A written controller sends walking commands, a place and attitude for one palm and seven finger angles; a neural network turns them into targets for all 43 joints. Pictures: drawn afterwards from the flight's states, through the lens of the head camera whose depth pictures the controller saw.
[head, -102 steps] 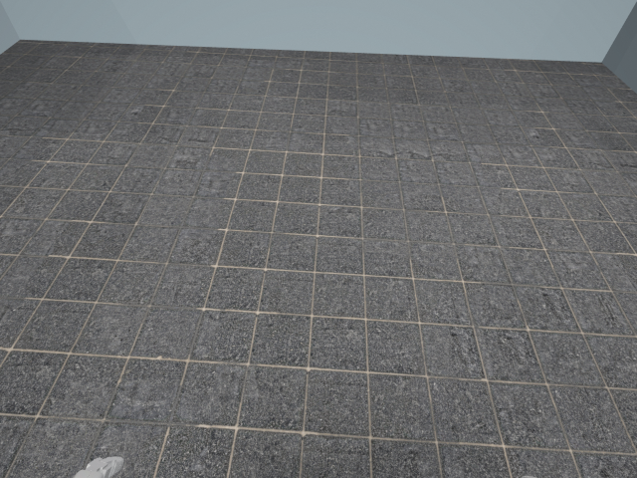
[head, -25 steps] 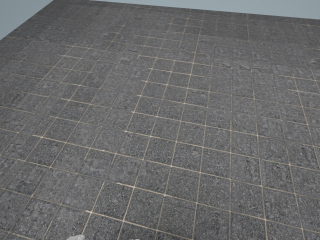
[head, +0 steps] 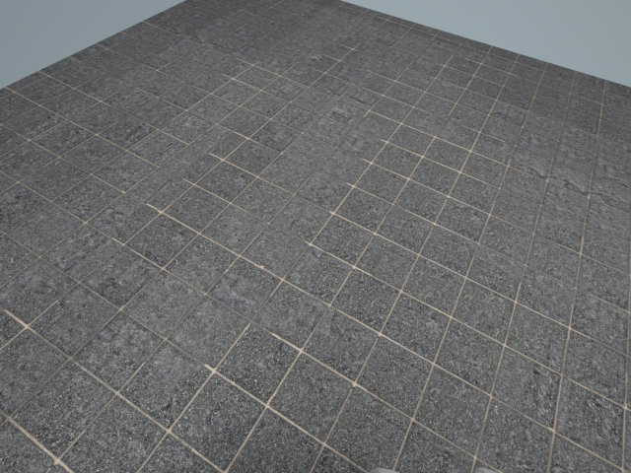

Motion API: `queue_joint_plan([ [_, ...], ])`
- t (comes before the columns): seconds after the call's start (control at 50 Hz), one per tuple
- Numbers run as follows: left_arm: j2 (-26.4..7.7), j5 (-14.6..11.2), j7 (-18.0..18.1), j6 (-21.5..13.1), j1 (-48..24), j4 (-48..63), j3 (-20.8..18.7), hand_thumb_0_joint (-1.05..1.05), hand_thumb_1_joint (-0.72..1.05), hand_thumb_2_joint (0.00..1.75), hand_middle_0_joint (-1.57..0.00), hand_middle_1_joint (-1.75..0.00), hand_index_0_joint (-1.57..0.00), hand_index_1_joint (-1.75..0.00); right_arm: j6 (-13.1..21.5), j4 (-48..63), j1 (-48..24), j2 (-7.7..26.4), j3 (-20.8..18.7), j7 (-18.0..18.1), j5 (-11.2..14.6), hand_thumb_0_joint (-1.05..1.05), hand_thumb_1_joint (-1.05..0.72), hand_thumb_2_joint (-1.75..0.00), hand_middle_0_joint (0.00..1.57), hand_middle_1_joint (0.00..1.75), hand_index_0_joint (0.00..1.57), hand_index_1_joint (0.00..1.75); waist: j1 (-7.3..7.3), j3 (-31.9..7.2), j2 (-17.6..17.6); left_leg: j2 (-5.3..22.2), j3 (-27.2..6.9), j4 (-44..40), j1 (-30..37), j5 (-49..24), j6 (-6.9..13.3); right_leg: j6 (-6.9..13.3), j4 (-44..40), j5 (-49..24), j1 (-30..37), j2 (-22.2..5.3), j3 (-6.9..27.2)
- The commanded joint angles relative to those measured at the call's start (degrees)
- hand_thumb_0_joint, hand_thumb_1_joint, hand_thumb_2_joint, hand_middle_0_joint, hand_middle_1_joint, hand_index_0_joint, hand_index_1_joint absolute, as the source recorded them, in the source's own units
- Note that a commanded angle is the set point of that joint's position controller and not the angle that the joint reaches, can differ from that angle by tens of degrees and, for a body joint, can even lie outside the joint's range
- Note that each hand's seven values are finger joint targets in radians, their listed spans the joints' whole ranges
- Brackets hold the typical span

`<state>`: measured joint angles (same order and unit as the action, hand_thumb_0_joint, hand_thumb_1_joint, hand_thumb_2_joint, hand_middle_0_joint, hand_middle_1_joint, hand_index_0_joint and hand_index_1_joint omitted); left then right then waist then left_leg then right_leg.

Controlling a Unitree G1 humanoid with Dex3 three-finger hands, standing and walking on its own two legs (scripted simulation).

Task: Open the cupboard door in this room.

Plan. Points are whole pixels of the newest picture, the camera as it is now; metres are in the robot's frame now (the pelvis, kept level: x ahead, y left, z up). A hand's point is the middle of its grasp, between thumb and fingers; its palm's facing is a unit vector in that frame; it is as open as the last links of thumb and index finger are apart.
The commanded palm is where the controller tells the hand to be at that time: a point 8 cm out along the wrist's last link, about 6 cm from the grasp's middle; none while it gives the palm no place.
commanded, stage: turn or walk to find it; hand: left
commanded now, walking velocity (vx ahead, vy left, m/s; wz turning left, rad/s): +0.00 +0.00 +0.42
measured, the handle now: out of the picture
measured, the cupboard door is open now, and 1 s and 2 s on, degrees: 0 0 0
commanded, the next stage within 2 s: none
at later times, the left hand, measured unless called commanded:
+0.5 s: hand out of the picture +0.00 +0.17 -0.14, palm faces +0.23 -0.94 -0.26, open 7.4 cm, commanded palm none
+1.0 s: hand out of the picture -0.06 +0.23 -0.15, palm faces +0.42 -0.87 -0.26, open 7.4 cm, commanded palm none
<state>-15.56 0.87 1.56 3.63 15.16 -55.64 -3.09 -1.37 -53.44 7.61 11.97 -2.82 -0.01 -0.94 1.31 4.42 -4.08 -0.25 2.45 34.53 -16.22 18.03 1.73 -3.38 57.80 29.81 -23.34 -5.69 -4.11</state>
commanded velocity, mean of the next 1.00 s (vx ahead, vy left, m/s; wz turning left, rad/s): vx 0.00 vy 0.00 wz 0.42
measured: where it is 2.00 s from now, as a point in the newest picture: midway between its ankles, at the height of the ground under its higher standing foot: outside the picture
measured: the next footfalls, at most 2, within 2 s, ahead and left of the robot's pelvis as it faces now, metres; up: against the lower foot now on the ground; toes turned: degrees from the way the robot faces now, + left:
right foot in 0.30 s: +0.04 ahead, -0.13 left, +0.00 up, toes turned +3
left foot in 0.68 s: -0.04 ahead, +0.12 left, +0.00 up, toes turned +22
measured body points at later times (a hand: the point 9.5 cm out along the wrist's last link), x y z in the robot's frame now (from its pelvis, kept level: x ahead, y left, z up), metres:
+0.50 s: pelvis -0.03 -0.03 +0.01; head +0.00 -0.04 +0.46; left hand -0.01 +0.22 -0.12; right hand +0.06 -0.28 -0.15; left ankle -0.07 +0.10 -0.65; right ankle +0.00 -0.13 -0.73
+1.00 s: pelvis -0.05 +0.00 +0.01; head -0.02 +0.01 +0.46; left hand -0.08 +0.27 -0.13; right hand +0.11 -0.19 -0.13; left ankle -0.08 +0.10 -0.73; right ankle +0.00 -0.13 -0.69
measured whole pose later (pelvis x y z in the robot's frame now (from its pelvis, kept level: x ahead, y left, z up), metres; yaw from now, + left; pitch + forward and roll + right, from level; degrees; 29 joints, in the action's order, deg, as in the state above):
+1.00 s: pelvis -0.05 +0.00 +0.01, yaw +24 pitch +0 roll +0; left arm -13.4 0.4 1.0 2.9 10.4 -53.5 -3.5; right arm -1.7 -54.4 10.9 10.5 -2.8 0.4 -1.5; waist -0.8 3.2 -0.3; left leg -1.6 -1.5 28.0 -14.4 13.5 1.5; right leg -4.0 47.3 25.3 -21.3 -3.3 -2.4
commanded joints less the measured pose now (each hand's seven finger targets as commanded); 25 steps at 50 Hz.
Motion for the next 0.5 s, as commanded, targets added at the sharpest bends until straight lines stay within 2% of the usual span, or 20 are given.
queue_joint_plan([
  [0.0,-3.0,0.1,-0.7,-1.7,-1.4,5.3,-1.2,0.00,0.90,0.90,-0.20,-0.30,-0.20,-0.30,1.0,2.8,2.3,11.4,-2.1,1.1,-0.2,0.00,-0.90,-0.90,0.20,0.30,0.20,0.30,-1.97,-5.6,13.1,13.5,-13.5,-14.5,7.6,-28.4,7.6,-0.8,3.9,-4.4,-5.6,0.0,2.5],
  [0.06,-2.4,0.0,-0.7,-1.5,-2.1,5.8,-1.1,0.00,0.90,0.90,-0.20,-0.30,-0.20,-0.30,0.8,2.6,3.4,11.5,-2.4,1.1,-0.2,0.00,-0.90,-0.90,0.20,0.30,0.20,0.30,-2.58,-5.6,12.1,13.3,-15.0,-15.2,7.5,-25.0,8.3,-1.0,-1.9,-4.4,-3.8,1.1,2.2],
  [0.12,-1.7,-0.1,-0.5,-1.5,-2.8,6.4,-1.1,0.00,0.90,0.90,-0.20,-0.30,-0.20,-0.30,0.4,2.8,3.7,11.5,-2.7,0.8,-0.4,0.00,-0.90,-0.90,0.20,0.30,0.20,0.30,-2.82,-4.6,12.0,13.2,-17.9,-16.1,5.1,-20.0,8.5,-0.6,-7.5,-4.5,-1.0,2.1,2.2],
  [0.14,-1.7,-0.2,-0.5,-1.6,-2.3,6.6,-1.1,0.00,0.90,0.90,-0.20,-0.30,-0.20,-0.30,0.2,3.0,3.3,11.7,-2.7,0.8,-0.5,0.00,-0.90,-0.90,0.20,0.30,0.20,0.30,-2.42,-4.5,13.0,13.2,-18.5,-15.9,4.5,-19.1,8.5,-0.5,-9.6,-4.6,0.3,2.4,2.1],
  [0.2,-1.1,-0.3,-0.1,-2.0,0.5,6.4,-1.2,0.00,0.90,0.90,-0.20,-0.30,-0.20,-0.30,-0.2,3.7,2.0,11.7,-3.2,0.5,-0.6,0.00,-0.90,-0.90,0.20,0.30,0.20,0.30,-1.19,-4.5,12.7,12.0,-20.2,-14.7,0.3,-15.6,7.6,0.1,-18.2,-7.2,6.8,3.8,1.4],
  [0.22,-1.4,-0.3,0.0,-2.4,2.4,6.0,-1.3,0.00,0.90,0.90,-0.20,-0.30,-0.20,-0.30,-0.3,3.9,1.6,11.3,-3.2,0.4,-0.5,0.00,-0.90,-0.90,0.20,0.30,0.20,0.30,-0.32,-5.0,11.6,11.0,-19.9,-12.6,-1.8,-14.7,6.6,0.2,-23.7,-11.1,10.8,4.1,1.2],
  [0.24,-2.3,-0.2,0.1,-2.8,4.5,5.6,-1.4,0.00,0.90,0.90,-0.20,-0.30,-0.20,-0.30,-0.4,4.1,1.3,10.5,-3.2,0.1,-0.1,0.00,-0.90,-0.90,0.20,0.30,0.20,0.30,0.94,-5.1,9.1,8.9,-18.4,-9.4,-5.6,-11.5,4.7,0.3,-31.3,-16.4,16.5,3.2,1.5],
  [0.26,-5.3,0.5,0.4,-3.5,5.1,5.9,-2.1,0.00,0.90,0.90,-0.20,-0.30,-0.20,-0.30,-0.4,4.5,2.5,7.5,-2.9,-0.1,0.3,0.00,-0.90,-0.90,0.20,0.30,0.20,0.30,1.10,-5.6,0.0,3.7,-13.8,-0.7,-12.3,-3.5,1.3,2.5,-39.0,-13.9,21.6,-4.4,9.3],
  [0.28,-10.5,1.2,0.7,-3.8,4.6,6.9,-3.0,0.00,0.90,0.90,-0.20,-0.30,-0.20,-0.30,-0.4,6.3,2.9,4.0,-2.3,-0.3,0.3,0.00,-0.90,-0.90,0.20,0.30,0.20,0.30,1.18,-3.9,-15.4,-4.3,-4.5,14.0,-19.8,11.6,-2.7,8.9,-44.0,-15.9,20.8,-19.0,25.3],
  [0.3,-10.0,0.4,0.7,-3.8,3.6,7.8,-2.9,0.00,0.90,0.90,-0.20,-0.30,-0.20,-0.30,-1.0,5.6,2.2,7.4,-3.3,-0.1,-0.5,0.00,-0.90,-0.90,0.20,0.30,0.20,0.30,1.80,-4.8,-12.4,-1.6,-8.0,23.5,-16.8,13.3,-2.5,11.6,-45.6,-12.8,12.9,-21.0,24.9],
  [0.32,-8.9,0.5,0.7,-3.7,0.0,8.4,-2.8,0.00,0.90,0.90,-0.20,-0.30,-0.20,-0.30,-1.6,4.9,1.5,7.3,-3.6,-0.5,-0.4,0.00,-0.90,-0.90,0.20,0.30,0.20,0.30,0.11,-2.0,-9.4,-0.8,-8.1,30.0,-15.6,10.4,-2.4,11.7,-46.5,-8.5,7.5,-18.3,22.9],
  [0.34,-7.2,0.5,0.9,-3.6,-3.4,9.1,-2.4,0.00,0.90,0.90,-0.20,-0.30,-0.20,-0.30,-1.8,3.7,3.2,7.2,-3.6,-0.9,-0.4,0.00,-0.90,-0.90,0.20,0.30,0.20,0.30,-1.75,-1.1,-5.6,0.5,-7.2,33.0,-15.5,7.2,-2.6,11.2,-45.3,-9.7,6.6,-15.9,17.9],
  [0.36,-5.7,0.5,0.7,-3.8,-5.6,9.4,-1.7,0.00,0.90,0.90,-0.20,-0.30,-0.20,-0.30,-1.9,2.2,4.5,6.4,-3.4,-1.2,-0.5,0.00,-0.90,-0.90,0.20,0.30,0.20,0.30,-2.93,-0.3,-3.5,1.0,-5.8,34.8,-14.6,3.7,-3.3,10.1,-43.5,-13.4,6.3,-12.6,11.7],
  [0.38,-5.1,0.5,0.6,-4.0,-5.6,9.4,-1.5,0.00,0.90,0.90,-0.20,-0.30,-0.20,-0.30,-1.9,1.6,5.9,5.8,-3.2,-1.3,-0.5,0.00,-0.90,-0.90,0.20,0.30,0.20,0.30,-3.18,-1.2,-4.1,1.2,-4.6,34.6,-14.4,2.5,-4.0,9.6,-42.3,-16.8,7.6,-11.4,8.2],
  [0.42,-4.9,0.7,0.8,-4.1,-3.2,8.3,-1.5,0.00,0.90,0.90,-0.20,-0.30,-0.20,-0.30,-1.9,1.4,5.1,5.3,-2.8,-1.2,-0.4,0.00,-0.90,-0.90,0.20,0.30,0.20,0.30,-1.89,-2.1,-5.1,1.6,-3.2,30.6,-14.3,3.5,-4.8,10.4,-41.2,-21.2,11.1,-11.7,6.5],
  [0.44,-5.0,0.7,0.8,-4.1,-1.8,7.7,-1.6,0.00,0.90,0.90,-0.20,-0.30,-0.20,-0.30,-1.8,1.6,3.7,4.8,-2.7,-1.2,-0.2,0.00,-0.90,-0.90,0.20,0.30,0.20,0.30,-0.96,-2.0,-4.3,1.7,-2.4,27.6,-13.9,4.4,-5.0,10.6,-40.7,-24.0,12.5,-12.0,5.8],
  [0.48,-6.5,0.9,0.7,-4.0,0.8,6.4,-2.0,0.00,0.90,0.90,-0.20,-0.30,-0.20,-0.30,-1.8,2.0,1.5,4.3,-2.3,-1.1,-0.1,0.00,-0.90,-0.90,0.20,0.30,0.20,0.30,0.41,-2.4,-4.9,1.8,-1.0,21.9,-12.3,6.8,-5.2,11.3,-39.2,-28.7,14.3,-13.1,5.2],
])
